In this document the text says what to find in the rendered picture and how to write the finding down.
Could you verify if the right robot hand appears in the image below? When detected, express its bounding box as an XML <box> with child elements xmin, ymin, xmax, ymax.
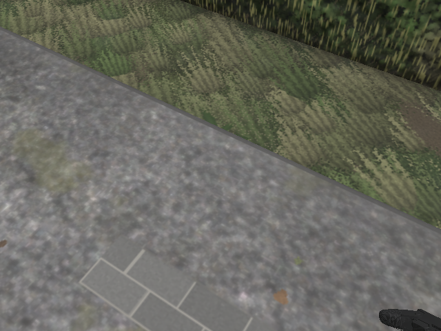
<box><xmin>379</xmin><ymin>309</ymin><xmax>441</xmax><ymax>331</ymax></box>

